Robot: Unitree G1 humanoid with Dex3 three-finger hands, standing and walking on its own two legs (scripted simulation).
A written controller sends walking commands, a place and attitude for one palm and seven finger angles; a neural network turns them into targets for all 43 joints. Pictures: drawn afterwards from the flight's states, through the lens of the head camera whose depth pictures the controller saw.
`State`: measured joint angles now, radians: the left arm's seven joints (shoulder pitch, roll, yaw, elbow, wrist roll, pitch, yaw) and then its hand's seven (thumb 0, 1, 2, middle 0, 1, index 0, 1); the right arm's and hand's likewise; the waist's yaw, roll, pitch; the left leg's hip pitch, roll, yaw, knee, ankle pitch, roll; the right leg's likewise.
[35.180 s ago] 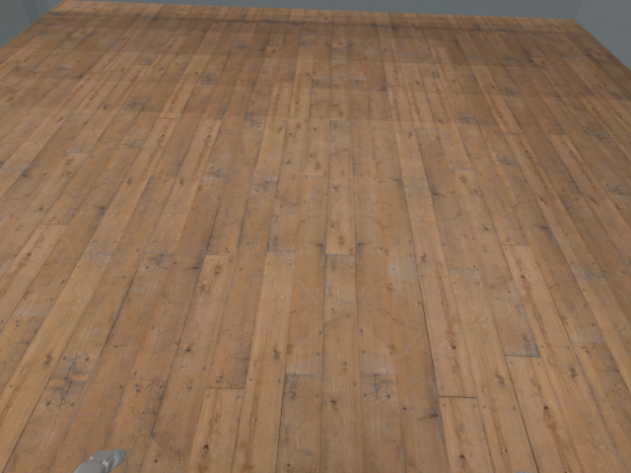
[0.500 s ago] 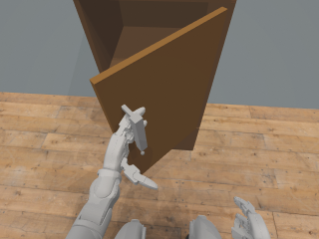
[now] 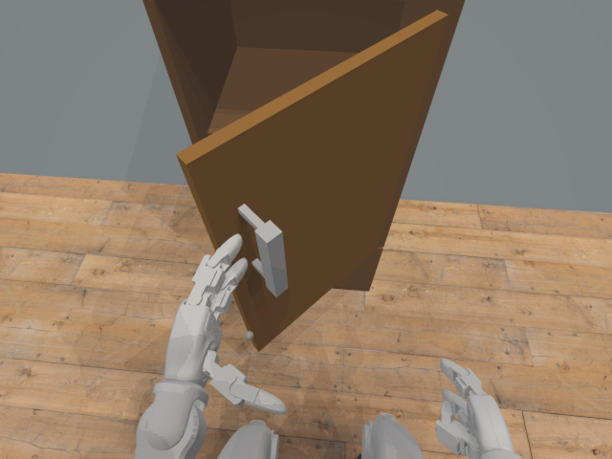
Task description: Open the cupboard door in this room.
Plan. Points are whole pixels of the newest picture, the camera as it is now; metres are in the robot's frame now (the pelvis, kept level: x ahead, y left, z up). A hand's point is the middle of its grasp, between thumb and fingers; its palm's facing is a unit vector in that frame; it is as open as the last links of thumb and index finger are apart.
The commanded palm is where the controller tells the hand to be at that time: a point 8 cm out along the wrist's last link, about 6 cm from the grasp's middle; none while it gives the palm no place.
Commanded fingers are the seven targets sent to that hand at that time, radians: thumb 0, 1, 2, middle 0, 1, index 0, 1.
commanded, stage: slide the hand sideways off the handle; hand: left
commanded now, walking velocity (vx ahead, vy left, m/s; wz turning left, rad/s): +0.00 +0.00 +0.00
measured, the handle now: (263, 252) +0.36 +0.08 +0.05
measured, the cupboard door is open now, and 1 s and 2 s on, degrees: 47 47 47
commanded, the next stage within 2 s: draw the hand back to the body in 0.50 s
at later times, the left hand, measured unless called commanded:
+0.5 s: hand (209, 369) +0.22 +0.12 +0.05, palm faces -0.07 -1.00 -0.04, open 16.3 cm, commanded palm +0.19 +0.18 +0.05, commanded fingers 0.00 -0.50 0.30 -0.15 -0.30 -0.15 -0.30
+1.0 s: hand (146, 369) +0.20 +0.16 +0.11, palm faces -0.05 -1.00 -0.07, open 16.3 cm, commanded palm +0.17 +0.22 +0.12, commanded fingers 0.00 -0.47 0.31 -0.15 -0.30 -0.15 -0.30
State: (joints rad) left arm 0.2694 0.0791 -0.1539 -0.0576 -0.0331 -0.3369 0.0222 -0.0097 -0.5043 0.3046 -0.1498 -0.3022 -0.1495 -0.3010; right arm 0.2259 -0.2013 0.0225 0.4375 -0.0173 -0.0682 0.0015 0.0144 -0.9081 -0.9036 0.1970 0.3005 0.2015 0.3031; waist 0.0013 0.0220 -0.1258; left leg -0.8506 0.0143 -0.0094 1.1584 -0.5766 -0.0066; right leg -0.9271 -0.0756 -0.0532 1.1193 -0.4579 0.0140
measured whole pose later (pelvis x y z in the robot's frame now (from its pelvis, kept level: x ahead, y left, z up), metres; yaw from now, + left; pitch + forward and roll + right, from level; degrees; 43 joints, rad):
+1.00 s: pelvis +0.01 +0.00 +0.02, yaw +0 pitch +11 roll -2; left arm 0.55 0.23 0.10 -0.33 -0.25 -0.23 -0.21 -0.01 -0.50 0.30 -0.15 -0.30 -0.15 -0.30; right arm 0.28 -0.23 0.04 0.41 0.03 -0.12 -0.06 0.02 -0.91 -0.90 0.20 0.30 0.20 0.30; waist 0.01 0.05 -0.13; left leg -0.70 0.03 -0.04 1.07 -0.56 -0.01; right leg -0.76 -0.06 -0.08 1.01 -0.43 0.01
